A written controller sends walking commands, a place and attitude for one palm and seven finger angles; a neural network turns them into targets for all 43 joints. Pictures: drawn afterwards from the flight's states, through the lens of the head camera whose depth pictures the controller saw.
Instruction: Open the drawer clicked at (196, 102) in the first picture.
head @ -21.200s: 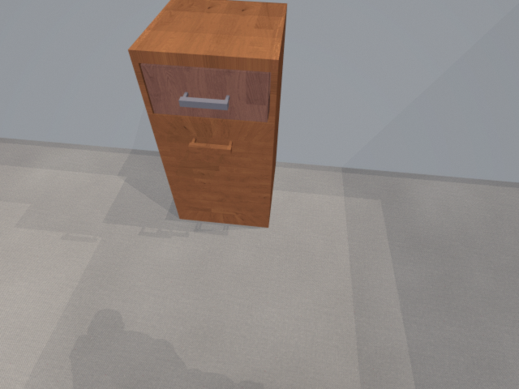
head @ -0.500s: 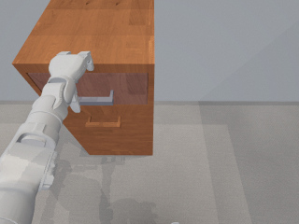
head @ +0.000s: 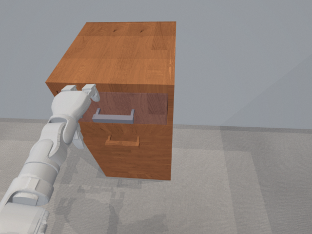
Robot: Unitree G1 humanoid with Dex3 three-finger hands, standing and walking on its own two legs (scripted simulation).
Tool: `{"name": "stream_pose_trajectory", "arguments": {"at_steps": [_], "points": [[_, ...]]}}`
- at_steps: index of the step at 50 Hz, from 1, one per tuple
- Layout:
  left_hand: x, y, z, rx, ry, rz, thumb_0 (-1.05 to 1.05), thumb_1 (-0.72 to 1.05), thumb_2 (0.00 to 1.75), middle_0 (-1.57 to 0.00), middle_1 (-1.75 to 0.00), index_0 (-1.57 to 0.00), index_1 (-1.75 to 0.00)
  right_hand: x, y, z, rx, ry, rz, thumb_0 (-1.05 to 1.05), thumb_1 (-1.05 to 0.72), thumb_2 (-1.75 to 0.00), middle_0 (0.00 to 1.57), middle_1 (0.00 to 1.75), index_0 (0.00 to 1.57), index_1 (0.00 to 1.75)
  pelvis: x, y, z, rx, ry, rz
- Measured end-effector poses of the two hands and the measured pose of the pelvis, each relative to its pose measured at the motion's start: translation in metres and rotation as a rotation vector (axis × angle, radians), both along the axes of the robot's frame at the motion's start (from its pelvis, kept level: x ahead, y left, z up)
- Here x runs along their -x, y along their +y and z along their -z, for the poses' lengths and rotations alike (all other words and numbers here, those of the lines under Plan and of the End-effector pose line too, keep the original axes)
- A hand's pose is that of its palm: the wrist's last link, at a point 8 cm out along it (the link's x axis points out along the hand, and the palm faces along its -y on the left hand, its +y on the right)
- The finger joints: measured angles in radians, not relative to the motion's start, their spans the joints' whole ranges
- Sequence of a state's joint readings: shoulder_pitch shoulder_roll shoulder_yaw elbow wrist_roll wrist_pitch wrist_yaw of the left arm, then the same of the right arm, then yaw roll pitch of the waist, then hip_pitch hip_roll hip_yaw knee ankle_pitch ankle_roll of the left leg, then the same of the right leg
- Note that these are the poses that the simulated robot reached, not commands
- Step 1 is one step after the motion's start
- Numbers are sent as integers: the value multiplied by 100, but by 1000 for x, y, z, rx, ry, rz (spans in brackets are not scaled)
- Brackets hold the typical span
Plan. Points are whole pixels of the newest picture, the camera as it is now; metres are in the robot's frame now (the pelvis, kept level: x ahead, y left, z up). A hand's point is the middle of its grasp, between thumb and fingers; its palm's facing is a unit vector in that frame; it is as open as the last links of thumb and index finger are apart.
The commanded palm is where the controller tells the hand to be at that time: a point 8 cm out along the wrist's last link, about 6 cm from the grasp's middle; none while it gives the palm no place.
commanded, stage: draw the hand back to the body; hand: left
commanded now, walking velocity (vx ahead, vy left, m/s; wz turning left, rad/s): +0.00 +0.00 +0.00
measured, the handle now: (114, 114) +0.53 +0.18 -0.06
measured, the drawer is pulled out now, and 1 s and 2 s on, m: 0.00 0.00 0.00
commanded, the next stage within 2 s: step back with the hand held close in 1.24 s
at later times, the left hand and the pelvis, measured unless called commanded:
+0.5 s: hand (56, 146) +0.27 +0.21 +0.15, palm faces +0.29 -0.92 -0.26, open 13.1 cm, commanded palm +0.22 +0.26 +0.17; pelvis -0.02 +0.00 +0.01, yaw +2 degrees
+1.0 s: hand (9, 215) +0.14 +0.23 +0.17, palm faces +0.42 -0.82 -0.40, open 9.0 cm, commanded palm +0.10 +0.26 +0.18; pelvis -0.02 -0.02 +0.01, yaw +2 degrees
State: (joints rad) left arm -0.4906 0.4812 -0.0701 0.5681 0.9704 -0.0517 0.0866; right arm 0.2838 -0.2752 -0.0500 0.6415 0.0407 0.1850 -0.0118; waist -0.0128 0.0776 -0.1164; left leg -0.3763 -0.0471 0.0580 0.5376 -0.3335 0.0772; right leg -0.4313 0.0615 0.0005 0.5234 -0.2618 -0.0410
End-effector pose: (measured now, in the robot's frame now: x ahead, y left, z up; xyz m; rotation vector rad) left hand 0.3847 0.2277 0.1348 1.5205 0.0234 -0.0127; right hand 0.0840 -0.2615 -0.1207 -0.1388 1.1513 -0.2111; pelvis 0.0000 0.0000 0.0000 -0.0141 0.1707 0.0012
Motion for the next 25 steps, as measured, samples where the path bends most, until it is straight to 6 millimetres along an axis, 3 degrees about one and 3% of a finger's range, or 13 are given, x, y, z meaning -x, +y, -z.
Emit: {"name": "stream_pose_trajectory", "arguments": {"at_steps": [8,13,16,19,22,25], "points": [[62,15,-7,-3,-36,22,0,-49,30,-32,-121,-32,-120,-73,19,-25,10,-208,-131,1,-91,-90,20,30,20,30,13,2,-2,-2,-66,-30],[93,21,-20,5,-75,4,0,-49,30,-32,-121,-32,-120,-102,39,-36,-16,-301,-203,1,-91,-90,20,30,20,30,20,4,-3,-5,-93,-40],[108,23,-22,560,-139,-51,0,-48,30,-32,-120,-32,-120,-107,56,-45,-44,-365,-225,1,-91,-90,20,30,20,30,24,4,-6,-3,-154,-53],[123,21,-22,953,-229,-70,0,-44,32,-31,-118,-32,-117,-105,70,-56,-54,-413,-249,1,-91,-90,20,30,20,30,22,1,-9,-5,-194,-46],[138,21,-23,1151,-304,-73,0,-38,34,-31,-114,-31,-113,-98,77,-64,-54,-445,-264,1,-91,-90,20,30,20,30,19,-2,-11,-4,-220,-40],[152,27,-27,1218,-358,-85,0,-30,38,-30,-109,-30,-108,-90,75,-64,-46,-452,-270,1,-90,-90,20,30,21,30,17,-4,-12,-3,-236,-37]]}}
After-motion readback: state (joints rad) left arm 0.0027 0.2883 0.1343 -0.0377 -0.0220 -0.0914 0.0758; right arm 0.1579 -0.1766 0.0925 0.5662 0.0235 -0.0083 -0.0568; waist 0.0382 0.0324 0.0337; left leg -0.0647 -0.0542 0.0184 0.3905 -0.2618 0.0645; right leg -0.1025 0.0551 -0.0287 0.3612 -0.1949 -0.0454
